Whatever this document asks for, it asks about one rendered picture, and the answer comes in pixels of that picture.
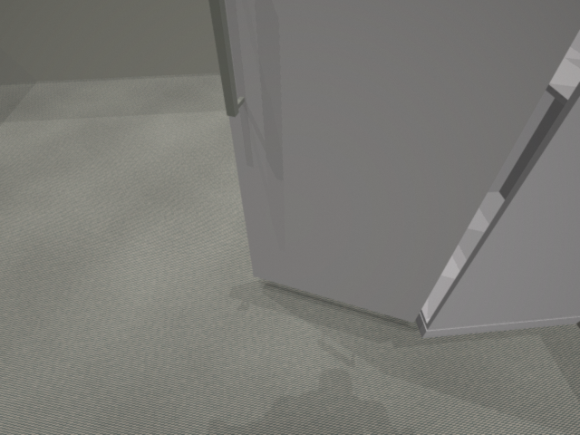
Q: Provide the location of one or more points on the handle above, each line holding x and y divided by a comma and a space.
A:
219, 21

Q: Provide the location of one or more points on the fridge door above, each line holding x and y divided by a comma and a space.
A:
372, 130

